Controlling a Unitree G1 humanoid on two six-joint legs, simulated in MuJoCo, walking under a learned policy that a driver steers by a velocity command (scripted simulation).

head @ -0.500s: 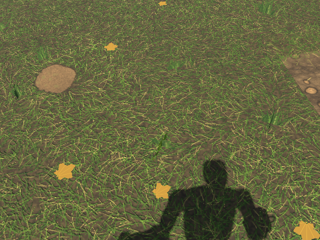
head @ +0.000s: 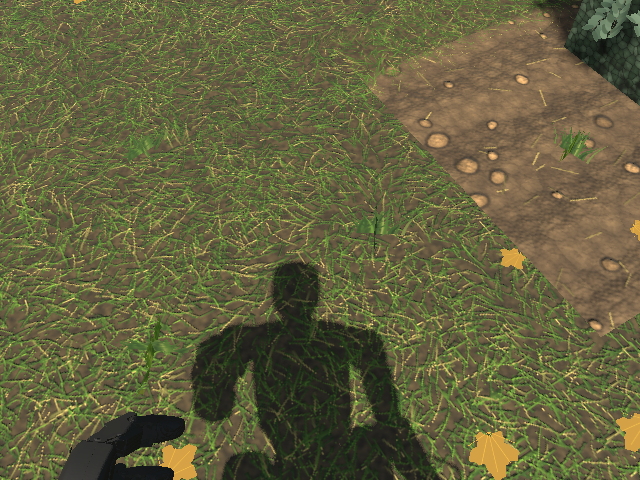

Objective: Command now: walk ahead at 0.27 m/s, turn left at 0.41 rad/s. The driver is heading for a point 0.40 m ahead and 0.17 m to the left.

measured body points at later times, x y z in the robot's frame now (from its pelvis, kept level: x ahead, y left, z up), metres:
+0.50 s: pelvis +0.11 +0.02 +0.00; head +0.13 +0.06 +0.45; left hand +0.13 +0.32 -0.12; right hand +0.36 -0.18 -0.08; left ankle +0.14 +0.11 -0.72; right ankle +0.11 -0.12 -0.66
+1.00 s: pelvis +0.19 +0.02 +0.02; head +0.21 +0.01 +0.47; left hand +0.03 +0.27 -0.08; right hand +0.49 -0.05 -0.08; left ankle +0.12 +0.13 -0.66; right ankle +0.24 -0.06 -0.72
